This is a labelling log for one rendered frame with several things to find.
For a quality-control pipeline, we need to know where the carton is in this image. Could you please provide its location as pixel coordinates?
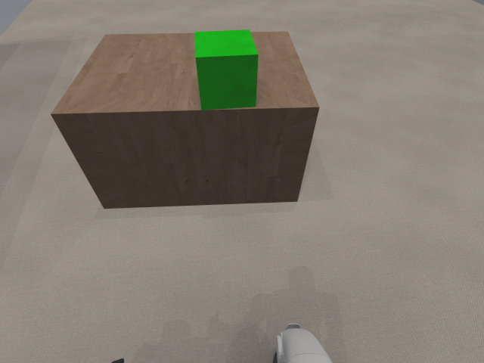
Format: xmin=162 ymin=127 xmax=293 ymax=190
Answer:
xmin=195 ymin=29 xmax=259 ymax=110

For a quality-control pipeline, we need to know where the pedestal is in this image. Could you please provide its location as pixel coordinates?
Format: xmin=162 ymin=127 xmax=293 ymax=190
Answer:
xmin=51 ymin=32 xmax=319 ymax=209

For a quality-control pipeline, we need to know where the right robot thigh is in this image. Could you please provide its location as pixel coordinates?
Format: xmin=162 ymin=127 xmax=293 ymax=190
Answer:
xmin=276 ymin=328 xmax=332 ymax=363

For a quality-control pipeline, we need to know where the right robot shin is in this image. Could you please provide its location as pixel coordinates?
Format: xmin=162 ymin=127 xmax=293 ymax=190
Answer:
xmin=285 ymin=324 xmax=300 ymax=330

